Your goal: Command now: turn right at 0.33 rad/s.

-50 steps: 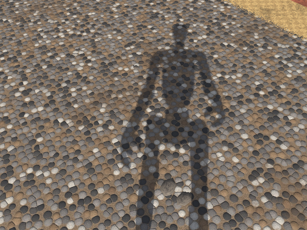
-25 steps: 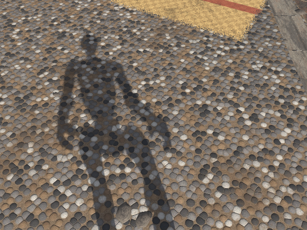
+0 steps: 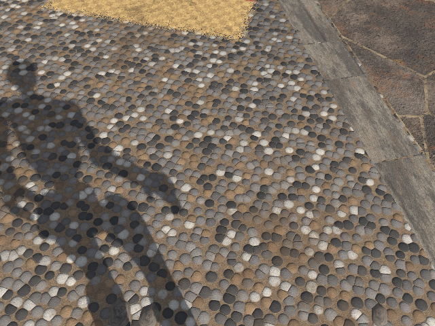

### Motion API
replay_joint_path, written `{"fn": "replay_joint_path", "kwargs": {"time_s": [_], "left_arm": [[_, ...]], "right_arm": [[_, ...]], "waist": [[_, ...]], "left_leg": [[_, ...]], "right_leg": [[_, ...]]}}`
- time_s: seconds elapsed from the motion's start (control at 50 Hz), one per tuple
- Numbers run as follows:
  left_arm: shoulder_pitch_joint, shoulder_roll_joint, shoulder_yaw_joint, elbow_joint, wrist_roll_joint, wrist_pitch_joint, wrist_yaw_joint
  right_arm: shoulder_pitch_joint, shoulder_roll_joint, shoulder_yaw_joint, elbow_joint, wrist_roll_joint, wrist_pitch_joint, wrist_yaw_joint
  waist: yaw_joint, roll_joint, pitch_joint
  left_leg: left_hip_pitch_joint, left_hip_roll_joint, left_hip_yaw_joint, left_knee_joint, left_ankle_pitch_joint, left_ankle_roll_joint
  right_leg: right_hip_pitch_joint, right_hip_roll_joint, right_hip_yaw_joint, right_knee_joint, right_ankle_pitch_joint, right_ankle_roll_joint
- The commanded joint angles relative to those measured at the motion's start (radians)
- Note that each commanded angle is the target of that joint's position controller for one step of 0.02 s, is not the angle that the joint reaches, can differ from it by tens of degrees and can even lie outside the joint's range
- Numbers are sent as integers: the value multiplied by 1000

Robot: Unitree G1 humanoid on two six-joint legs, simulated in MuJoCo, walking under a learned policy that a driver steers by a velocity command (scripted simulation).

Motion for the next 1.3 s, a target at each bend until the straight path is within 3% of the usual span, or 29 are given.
{"fn": "replay_joint_path", "kwargs": {"time_s": [0.02, 0.06, 0.08, 0.12, 0.3, 0.34, 0.36, 0.38, 0.42, 0.48, 0.52, 0.58, 0.66, 0.68, 0.7, 0.72, 0.74, 0.78, 0.84, 0.94, 1.04, 1.1, 1.14, 1.16, 1.18, 1.2, 1.22, 1.26, 1.3], "left_arm": [[-35, 122, 26, -56, -13, -8, 8], [17, 54, 6, -69, -15, -15, 17], [10, 118, 23, -51, 9, -10, 19], [34, 107, 26, -12, -2, -5, 11], [13, 35, -19, 53, -21, 2, 20], [25, 64, -20, 74, -4, -17, 31], [26, 112, -18, 72, 12, -30, 38], [-38, 108, -21, 91, -5, -34, 35], [-51, 57, -35, 98, -5, -47, 28], [32, 108, -20, 158, -2, -41, 37], [73, 135, -8, 167, 2, -34, 32], [61, 132, 0, 172, 4, -48, 27], [-35, 117, 7, 160, -11, -72, 16], [-59, 83, -1, 149, -3, -79, 16], [-86, -3, -26, 115, -9, -88, 8], [-109, 49, -14, 96, 8, -94, 6], [-94, 76, -6, 109, 16, -97, 1], [-45, 54, -11, 144, 9, -108, -20], [-65, 33, -18, 153, 25, -100, -34], [-240, 3, -35, 88, 20, -89, -36], [-349, -9, -50, 37, 6, -92, -32], [-246, 22, -35, 56, 6, -100, -15], [37, 63, -9, 149, 8, -114, 4], [193, 123, 12, 183, 32, -122, 17], [248, 211, 33, 185, 55, -122, 18], [184, 166, 29, 180, 10, -111, 6], [61, 108, 13, 162, -2, -114, 6], [-6, 18, -9, 167, 3, -137, 4], [21, -17, -21, 194, 3, -155, 11]], "right_arm": [[105, -77, -15, -39, -7, -26, -14], [10, -226, -36, -80, -25, -34, -12], [33, -184, -30, -69, -25, -35, -5], [-46, -102, -5, -69, -14, -41, 3], [32, -125, -11, 15, -12, -27, 9], [44, -111, -9, 26, -8, -32, 10], [52, -89, -4, 16, -8, -39, 16], [54, -48, 6, 31, 3, -36, 18], [13, -92, -4, 69, -9, -32, 12], [25, -86, -9, 94, -18, -29, 23], [-12, -73, -7, 86, -24, -31, 32], [-19, -65, -7, 76, -26, -54, 40], [168, -51, -14, 153, -15, -85, 45], [273, -82, -25, 192, -18, -92, 36], [381, -175, -46, 210, -28, -102, 27], [417, -208, -55, 233, -24, -98, 34], [321, -163, -42, 211, -25, -96, 35], [208, -112, -27, 177, -20, -111, 35], [262, -73, -11, 215, -13, -132, 32], [357, -58, 2, 272, -9, -133, 26], [373, -71, 5, 303, -14, -135, 21], [323, -91, 2, 308, -11, -136, 16], [290, -108, -3, 306, -11, -126, 14], [301, -76, 7, 288, -4, -124, 19], [421, 57, 31, 268, 23, -120, 29], [372, -60, 0, 281, 2, -116, 23], [283, -74, -10, 250, -1, -116, 24], [226, -36, -8, 247, -8, -113, 33], [250, -4, -7, 254, -26, -86, 48]], "waist": [[-56, -68, -111], [-5, 255, -64], [-25, 196, -67], [18, 125, -25], [-30, 189, -75], [-23, 126, -90], [-43, 34, -118], [-83, -107, -68], [-41, -50, -28], [-22, -108, -9], [10, -143, 94], [4, -140, 133], [-103, -78, 71], [-144, 1, 53], [-179, 244, 12], [-169, 251, 58], [-99, 121, 114], [-37, 80, 94], [-44, 96, 42], [-78, 99, 71], [-89, 124, 95], [-21, 124, 42], [99, 101, -108], [145, 38, -205], [74, -189, -339], [79, -76, -312], [26, -44, -135], [-16, -10, -17], [-54, -32, -11]], "left_leg": [[197, 22, -12, -301, 157, 36], [185, 392, -436, -460, 256, 179], [94, 417, -419, -423, 337, 259], [64, 295, -255, -398, 391, 225], [238, 204, -152, -262, 592, 177], [143, 192, -157, -250, 519, 104], [86, 154, -118, -214, 417, 71], [155, 80, -55, -300, 229, 54], [201, 83, -59, -295, 254, 44], [130, 23, 0, -192, -24, 68], [-40, -14, 58, -72, -96, 72], [-114, 39, 51, 42, -49, 84], [254, -8, 106, -210, 76, 102], [410, 36, 13, -276, 26, 108], [519, 270, -393, -479, -297, 173], [458, 414, -653, -581, -417, 244], [376, 401, -595, -567, -407, 252], [332, 308, -407, -573, -199, 202], [375, 236, -223, -556, 158, 181], [380, 210, -103, -534, 491, 193], [355, 222, -50, -526, 650, 190], [398, 244, -19, -395, 982, 164], [367, 212, 21, -69, 1088, 133], [169, 171, 32, 199, 791, 122], [-179, -5, 73, 593, -9, 83], [-257, -12, -49, 705, -90, 105], [-290, 51, -51, 687, 14, 113], [-221, 110, -44, 590, 104, 115], [-150, 126, -42, 541, 118, 101]], "right_leg": [[12, -210, 257, -41, 199, -72], [-173, 57, -17, 193, -302, 20], [-95, -1, -7, 371, -375, 31], [-70, -13, 1, 467, -276, 46], [97, -56, -150, -62, -138, 67], [260, -126, -59, -216, 86, 41], [320, -240, 56, -196, 202, 19], [163, -265, 66, -158, 222, -21], [119, -222, 40, -175, 106, -5], [107, -193, 70, -222, -371, -52], [89, -287, 212, -320, -630, -121], [93, -379, 307, -375, -574, -186], [-56, -263, 109, -246, -402, -126], [-174, -206, 41, -108, -367, -97], [-334, -76, -119, 215, -320, -44], [-430, -41, -131, 401, -361, -46], [-436, -107, -75, 504, -275, -59], [-385, -166, -96, 518, -119, -52], [-380, -182, -155, 519, -9, -12], [-443, -176, -227, 384, 60, 36], [-303, -139, -272, 142, 126, 3], [-136, -92, -276, 85, 81, -56], [170, -51, -278, 3, 77, -99], [422, -213, -102, -21, -53, -138], [674, -538, 413, -105, -210, -258], [571, -534, 563, -235, -307, -265], [407, -501, 370, -263, -314, -230], [195, -414, 141, -323, -104, -166], [116, -373, 8, -347, 23, -130]]}}
Keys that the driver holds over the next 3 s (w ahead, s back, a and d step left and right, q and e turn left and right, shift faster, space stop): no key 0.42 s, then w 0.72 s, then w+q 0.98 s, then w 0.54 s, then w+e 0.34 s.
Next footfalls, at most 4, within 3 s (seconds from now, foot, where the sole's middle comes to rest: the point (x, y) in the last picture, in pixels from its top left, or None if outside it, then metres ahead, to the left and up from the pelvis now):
0.04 left None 0.05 0.11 -0.77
0.34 right None -0.01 -0.10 -0.77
1.16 right None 0.40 -0.08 -0.77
1.72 left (200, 259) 0.67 0.09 -0.77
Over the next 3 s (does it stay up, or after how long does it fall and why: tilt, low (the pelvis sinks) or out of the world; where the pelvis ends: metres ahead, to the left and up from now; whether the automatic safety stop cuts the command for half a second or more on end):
stays up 1.15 0.31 0.01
